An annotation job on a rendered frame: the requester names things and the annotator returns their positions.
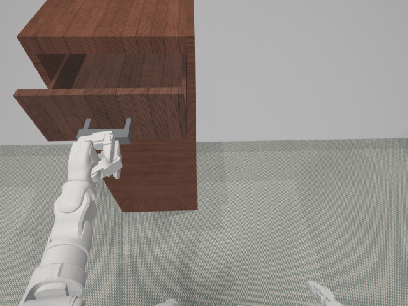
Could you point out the left robot forearm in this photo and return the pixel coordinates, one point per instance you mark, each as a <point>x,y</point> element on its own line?
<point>62,268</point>

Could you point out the left robot shin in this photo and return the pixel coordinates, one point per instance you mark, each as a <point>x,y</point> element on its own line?
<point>172,300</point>

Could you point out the robot left hand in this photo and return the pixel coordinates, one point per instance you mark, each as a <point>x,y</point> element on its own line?
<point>83,158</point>

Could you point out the robot right hand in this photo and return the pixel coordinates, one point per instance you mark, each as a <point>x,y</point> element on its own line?
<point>324,296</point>

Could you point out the handle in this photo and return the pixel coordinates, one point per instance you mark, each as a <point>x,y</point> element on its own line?
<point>122,135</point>

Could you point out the drawer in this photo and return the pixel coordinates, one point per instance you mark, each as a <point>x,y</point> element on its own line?
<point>151,89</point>

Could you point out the cabinet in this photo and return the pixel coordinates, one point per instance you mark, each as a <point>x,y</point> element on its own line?
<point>157,175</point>

